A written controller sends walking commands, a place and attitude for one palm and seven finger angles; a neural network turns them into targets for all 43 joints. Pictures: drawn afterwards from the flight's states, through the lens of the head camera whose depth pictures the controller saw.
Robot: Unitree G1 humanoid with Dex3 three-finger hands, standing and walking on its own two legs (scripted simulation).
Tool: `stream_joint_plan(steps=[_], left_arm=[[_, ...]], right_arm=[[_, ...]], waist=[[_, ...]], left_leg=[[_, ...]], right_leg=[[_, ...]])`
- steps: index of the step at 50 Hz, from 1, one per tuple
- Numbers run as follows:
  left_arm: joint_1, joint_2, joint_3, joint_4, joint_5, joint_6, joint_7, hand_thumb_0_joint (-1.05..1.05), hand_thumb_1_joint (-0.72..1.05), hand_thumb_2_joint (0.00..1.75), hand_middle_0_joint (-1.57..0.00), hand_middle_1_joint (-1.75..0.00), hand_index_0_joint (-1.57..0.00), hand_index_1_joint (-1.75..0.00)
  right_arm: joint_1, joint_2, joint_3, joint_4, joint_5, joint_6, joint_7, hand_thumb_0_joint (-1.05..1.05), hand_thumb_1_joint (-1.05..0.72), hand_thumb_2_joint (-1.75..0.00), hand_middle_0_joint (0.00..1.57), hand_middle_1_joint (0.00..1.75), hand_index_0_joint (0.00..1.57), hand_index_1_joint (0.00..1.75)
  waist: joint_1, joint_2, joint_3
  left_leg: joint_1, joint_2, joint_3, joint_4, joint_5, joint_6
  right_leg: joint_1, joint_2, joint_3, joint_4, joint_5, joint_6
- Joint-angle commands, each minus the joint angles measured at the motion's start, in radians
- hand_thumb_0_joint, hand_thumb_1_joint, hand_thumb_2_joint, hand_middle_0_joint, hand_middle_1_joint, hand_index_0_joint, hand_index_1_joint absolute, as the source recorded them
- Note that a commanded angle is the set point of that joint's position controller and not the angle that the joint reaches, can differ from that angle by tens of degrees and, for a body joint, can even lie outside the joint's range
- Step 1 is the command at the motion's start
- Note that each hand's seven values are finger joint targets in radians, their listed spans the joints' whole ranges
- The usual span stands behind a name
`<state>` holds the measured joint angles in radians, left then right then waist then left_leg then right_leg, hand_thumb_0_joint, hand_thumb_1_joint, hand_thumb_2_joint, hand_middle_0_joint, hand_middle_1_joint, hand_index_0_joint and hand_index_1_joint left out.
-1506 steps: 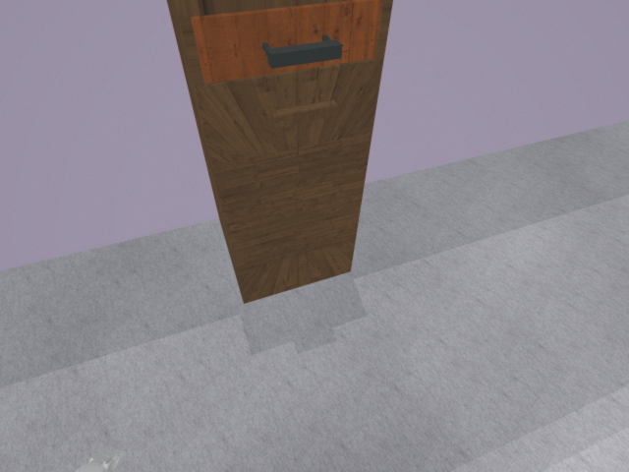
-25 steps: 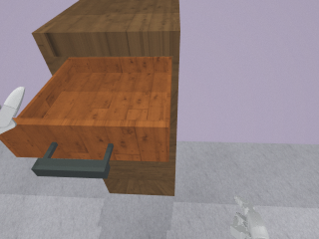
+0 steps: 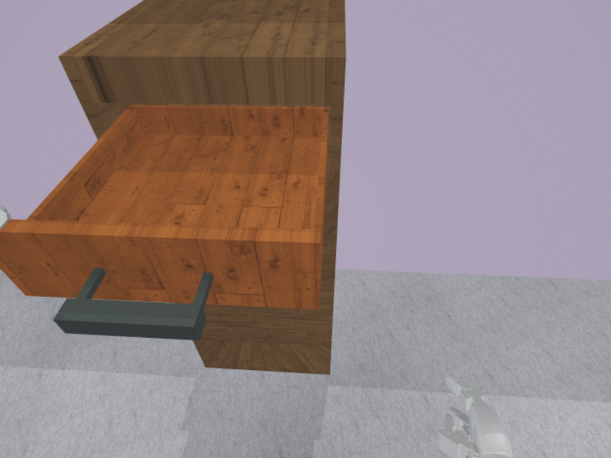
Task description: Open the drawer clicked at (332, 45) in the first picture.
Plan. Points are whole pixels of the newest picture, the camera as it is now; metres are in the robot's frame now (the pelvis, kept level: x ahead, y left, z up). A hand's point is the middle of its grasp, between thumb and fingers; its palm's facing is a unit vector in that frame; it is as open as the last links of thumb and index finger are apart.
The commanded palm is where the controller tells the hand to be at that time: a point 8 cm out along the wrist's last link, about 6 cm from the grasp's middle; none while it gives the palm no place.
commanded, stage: step back with the hand held close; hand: left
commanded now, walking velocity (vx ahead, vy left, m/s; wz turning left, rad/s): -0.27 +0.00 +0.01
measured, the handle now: (141, 299) +0.24 +0.21 +0.14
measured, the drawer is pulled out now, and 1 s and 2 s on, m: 0.30 0.30 0.30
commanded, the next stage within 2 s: stop stepping back and stand still in 0.84 s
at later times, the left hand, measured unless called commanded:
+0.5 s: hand out of the picture +0.09 +0.26 +0.33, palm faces +0.67 -0.66 -0.34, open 7.4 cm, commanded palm +0.04 +0.30 +0.32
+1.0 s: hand out of the picture -0.04 +0.25 +0.34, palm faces +0.67 -0.70 -0.22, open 7.4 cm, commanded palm -0.10 +0.29 +0.32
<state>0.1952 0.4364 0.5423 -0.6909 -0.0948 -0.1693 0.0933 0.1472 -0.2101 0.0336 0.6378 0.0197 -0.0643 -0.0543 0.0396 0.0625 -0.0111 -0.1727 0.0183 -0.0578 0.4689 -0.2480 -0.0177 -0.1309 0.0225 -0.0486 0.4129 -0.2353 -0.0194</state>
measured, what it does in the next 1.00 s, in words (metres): walks backwards: right foot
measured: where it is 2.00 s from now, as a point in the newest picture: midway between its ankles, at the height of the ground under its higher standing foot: outside the picture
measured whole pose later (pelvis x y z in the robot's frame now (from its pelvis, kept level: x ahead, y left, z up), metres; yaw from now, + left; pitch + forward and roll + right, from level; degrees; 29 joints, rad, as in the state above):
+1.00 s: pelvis -0.22 +0.01 -0.03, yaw +0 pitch +3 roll -2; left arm -0.04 0.58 0.70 -0.75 -0.09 -0.23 0.15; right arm 0.15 -0.16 0.02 0.67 0.02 -0.12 -0.02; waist 0.04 0.00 -0.02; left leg -0.70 0.03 -0.03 0.72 -0.19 -0.06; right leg -0.19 0.03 0.00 0.62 -0.51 -0.06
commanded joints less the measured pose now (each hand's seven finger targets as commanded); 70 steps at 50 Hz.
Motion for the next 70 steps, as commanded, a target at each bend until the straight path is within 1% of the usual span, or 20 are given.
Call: stream_joint_plan(steps=[1, 11, 23, 28, 31, 33, 35, 39, 45, 46, 48, 50, 52, 54, 56, 58, 60, 64, 67, 70], left_arm=[[-0.129, 0.270, 0.152, -0.148, 0.006, -0.065, 0.024, 0.00, 0.90, 0.90, -0.20, -0.30, -0.20, -0.30], [0.017, 0.340, 0.255, -0.230, 0.005, -0.092, 0.054, 0.00, 0.90, 0.90, -0.20, -0.30, -0.20, -0.30], [-0.206, 0.349, 0.257, -0.112, 0.043, -0.115, 0.072, 0.00, 0.90, 0.90, -0.20, -0.30, -0.20, -0.30], [-0.278, 0.347, 0.174, -0.086, 0.053, -0.110, 0.082, 0.00, 0.90, 0.90, -0.20, -0.30, -0.20, -0.30], [-0.262, 0.339, 0.166, -0.134, 0.047, -0.091, 0.083, 0.00, 0.90, 0.90, -0.20, -0.30, -0.20, -0.30], [-0.271, 0.337, 0.172, -0.167, 0.041, -0.089, 0.084, 0.00, 0.90, 0.90, -0.20, -0.30, -0.20, -0.30], [-0.373, 0.336, 0.210, -0.238, 0.047, -0.101, 0.097, 0.00, 0.90, 0.90, -0.20, -0.30, -0.20, -0.30], [-0.348, 0.386, 0.252, -0.198, 0.036, -0.086, 0.077, 0.00, 0.90, 0.90, -0.20, -0.30, -0.20, -0.30], [-0.355, 0.340, 0.195, -0.158, -0.019, -0.055, 0.055, 0.00, 0.90, 0.90, -0.20, -0.30, -0.20, -0.30], [-0.378, 0.345, 0.187, -0.148, -0.020, -0.060, 0.045, 0.00, 0.90, 0.90, -0.20, -0.30, -0.20, -0.30], [-0.388, 0.431, 0.198, -0.141, 0.004, -0.066, 0.040, 0.00, 0.90, 0.90, -0.20, -0.30, -0.20, -0.30], [-0.426, 0.484, 0.266, -0.127, 0.006, -0.101, 0.058, 0.00, 0.90, 0.90, -0.20, -0.30, -0.20, -0.30], [-0.304, 0.396, 0.243, -0.161, 0.022, -0.081, 0.050, 0.00, 0.90, 0.90, -0.20, -0.30, -0.20, -0.30], [-0.214, 0.409, 0.288, -0.072, 0.025, -0.068, 0.051, 0.00, 0.90, 0.90, -0.20, -0.30, -0.20, -0.30], [-0.220, 0.356, 0.232, -0.077, 0.016, -0.059, 0.047, 0.00, 0.90, 0.90, -0.20, -0.30, -0.20, -0.30], [-0.293, 0.372, 0.212, -0.124, 0.023, -0.071, 0.048, 0.00, 0.90, 0.90, -0.20, -0.30, -0.20, -0.30], [-0.281, 0.387, 0.226, -0.071, 0.032, -0.080, 0.048, 0.00, 0.90, 0.90, -0.20, -0.30, -0.20, -0.30], [-0.133, 0.368, 0.225, -0.291, 0.030, -0.093, 0.044, 0.00, 0.90, 0.90, -0.20, -0.30, -0.20, -0.30], [-0.034, 0.347, 0.221, -0.362, 0.022, -0.093, 0.054, 0.00, 0.90, 0.90, -0.20, -0.30, -0.20, -0.30], [-0.077, 0.406, 0.277, -0.299, 0.030, -0.089, 0.079, 0.00, 0.90, 0.90, -0.20, -0.30, -0.20, -0.30]], right_arm=[[-0.120, -0.113, -0.057, -0.174, 0.010, -0.020, -0.004, 0.00, -0.90, -0.90, 0.20, 0.30, 0.20, 0.30], [-0.076, -0.146, -0.091, -0.199, 0.020, -0.010, -0.006, 0.00, -0.90, -0.90, 0.20, 0.30, 0.20, 0.30], [-0.039, -0.156, -0.092, -0.182, -0.002, -0.063, -0.011, 0.00, -0.90, -0.90, 0.20, 0.30, 0.20, 0.30], [-0.009, -0.138, -0.085, -0.142, 0.007, -0.062, -0.008, 0.00, -0.90, -0.90, 0.20, 0.30, 0.20, 0.30], [-0.023, -0.125, -0.067, -0.145, -0.001, -0.053, -0.009, 0.00, -0.90, -0.90, 0.20, 0.30, 0.20, 0.30], [-0.042, -0.159, -0.071, -0.179, -0.005, -0.047, -0.018, 0.00, -0.90, -0.90, 0.20, 0.30, 0.20, 0.30], [-0.045, -0.141, -0.082, -0.195, -0.026, -0.070, -0.018, 0.00, -0.90, -0.90, 0.20, 0.30, 0.20, 0.30], [-0.053, -0.127, -0.121, -0.156, -0.006, -0.099, 0.015, 0.00, -0.90, -0.90, 0.20, 0.30, 0.20, 0.30], [-0.049, -0.097, -0.085, -0.111, -0.006, -0.114, 0.031, 0.00, -0.90, -0.90, 0.20, 0.30, 0.20, 0.30], [-0.042, -0.101, -0.084, -0.103, -0.004, -0.112, 0.035, 0.00, -0.90, -0.90, 0.20, 0.30, 0.20, 0.30], [-0.058, -0.086, -0.073, -0.101, 0.019, -0.094, 0.028, 0.00, -0.90, -0.90, 0.20, 0.30, 0.20, 0.30], [-0.058, -0.104, -0.051, -0.096, -0.016, -0.085, 0.022, 0.00, -0.90, -0.90, 0.20, 0.30, 0.20, 0.30], [-0.058, -0.096, -0.058, -0.152, 0.019, -0.091, 0.005, 0.00, -0.90, -0.90, 0.20, 0.30, 0.20, 0.30], [-0.069, -0.103, -0.051, -0.134, 0.011, -0.073, -0.020, 0.00, -0.90, -0.90, 0.20, 0.30, 0.20, 0.30], [-0.017, -0.114, -0.044, -0.119, 0.007, -0.078, -0.027, 0.00, -0.90, -0.90, 0.20, 0.30, 0.20, 0.30], [0.016, -0.145, -0.061, -0.147, -0.001, -0.091, -0.008, 0.00, -0.90, -0.90, 0.20, 0.30, 0.20, 0.30], [0.024, -0.138, -0.073, -0.147, -0.011, -0.104, 0.007, 0.00, -0.90, -0.90, 0.20, 0.30, 0.20, 0.30], [-0.020, -0.121, -0.081, -0.162, -0.009, -0.109, 0.019, 0.00, -0.90, -0.90, 0.20, 0.30, 0.20, 0.30], [-0.063, -0.111, -0.066, -0.181, -0.012, -0.107, 0.016, 0.00, -0.90, -0.90, 0.20, 0.30, 0.20, 0.30], [-0.078, -0.111, -0.060, -0.179, -0.019, -0.080, -0.011, 0.00, -0.90, -0.90, 0.20, 0.30, 0.20, 0.30]], waist=[[-0.034, -0.073, -0.093], [-0.037, 0.005, -0.234], [-0.051, 0.089, -0.074], [-0.071, -0.151, -0.082], [-0.070, -0.136, -0.098], [-0.063, 0.051, -0.019], [-0.062, 0.368, -0.070], [-0.038, 0.133, -0.193], [-0.050, 0.257, -0.200], [-0.049, 0.215, -0.177], [-0.028, -0.251, -0.052], [-0.049, -0.167, -0.116], [-0.047, -0.310, -0.134], [-0.039, -0.257, -0.091], [-0.080, 0.001, -0.158], [-0.073, 0.224, -0.203], [-0.063, 0.092, -0.170], [-0.052, 0.183, -0.248], [-0.050, 0.230, -0.151], [-0.052, 0.177, -0.125]], left_leg=[[-0.020, 0.018, 0.005, 0.085, 0.275, 0.031], [-0.112, 0.080, -0.062, 0.009, 0.397, 0.036], [-0.535, 0.115, -0.111, -0.100, -0.339, 0.069], [-0.110, -0.025, 0.064, 0.348, -0.152, 0.009], [-0.050, -0.002, 0.064, 0.286, -0.140, 0.019], [-0.263, 0.105, -0.135, -0.026, -0.378, 0.068], [-0.566, 0.327, -0.481, -0.392, -0.598, 0.167], [-0.280, 0.242, -0.218, -0.198, -0.253, 0.131], [-0.275, 0.185, -0.106, -0.263, -0.189, 0.038], [-0.295, 0.164, -0.068, -0.168, -0.189, 0.004], [-0.261, -0.051, 0.070, 0.524, -0.123, -0.090], [-0.405, -0.017, 0.005, 0.751, -0.176, -0.070], [-0.416, -0.003, 0.030, 0.591, -0.088, -0.023], [-0.256, 0.002, 0.076, 0.296, -0.040, 0.012], [-0.008, -0.015, 0.070, 0.029, 0.280, 0.032], [0.110, 0.236, -0.246, -0.033, 0.698, 0.147], [0.133, 0.292, -0.338, -0.080, 0.657, 0.188], [-0.012, 0.198, -0.137, -0.159, 0.131, 0.112], [-0.289, 0.171, -0.077, -0.294, -0.373, 0.093], [-0.495, 0.152, -0.044, -0.222, -0.531, 0.070]], right_leg=[[-0.104, -0.161, 0.078, -0.101, 0.316, -0.008], [-0.015, -0.089, 0.020, 0.034, 0.266, 0.016], [-0.032, -0.058, 0.068, 0.144, -0.206, 0.005], [-0.468, -0.266, 0.172, -0.210, -0.393, -0.055], [-0.491, -0.261, 0.081, -0.150, -0.328, -0.046], [-0.436, -0.117, 0.023, 0.091, -0.452, -0.001], [-0.193, 0.069, 0.027, 0.753, -0.303, 0.020], [-0.263, 0.055, 0.056, 0.810, -0.275, 0.024], [-0.030, 0.075, -0.033, 0.290, -0.399, -0.032], [-0.020, 0.011, 0.029, 0.107, -0.382, -0.072], [-0.351, -0.405, 0.535, -0.338, -0.372, -0.189], [-0.222, -0.413, 0.325, -0.179, 0.282, -0.172], [-0.020, -0.278, 0.141, 0.030, 0.644, -0.101], [-0.063, -0.248, 0.064, 0.077, 0.561, -0.083], [-0.116, -0.153, 0.008, 0.220, 0.458, -0.011], [-0.293, -0.001, 0.010, 0.436, -0.166, 0.038], [-0.394, 0.022, 0.056, 0.501, -0.316, 0.028], [-0.222, -0.003, 0.033, 0.443, -0.189, 0.024], [-0.065, 0.019, -0.064, 0.351, -0.164, 0.012], [0.148, 0.019, -0.086, 0.188, -0.243, -0.016]])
